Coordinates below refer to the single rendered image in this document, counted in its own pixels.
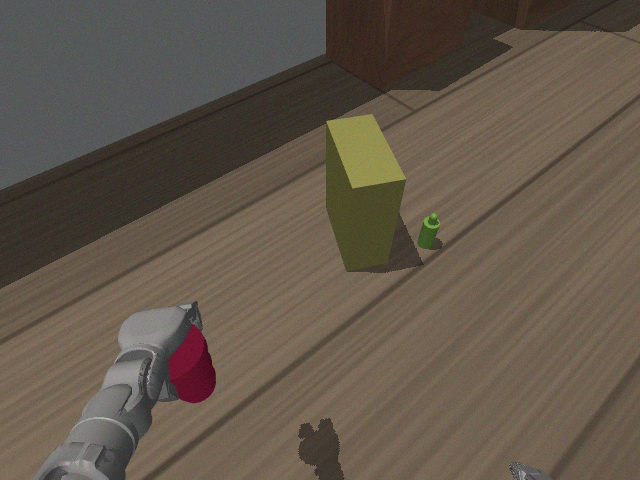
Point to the right robot hand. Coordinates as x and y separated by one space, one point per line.
523 472

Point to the left robot hand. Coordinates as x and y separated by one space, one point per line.
165 328

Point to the left robot arm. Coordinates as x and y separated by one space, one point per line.
104 439

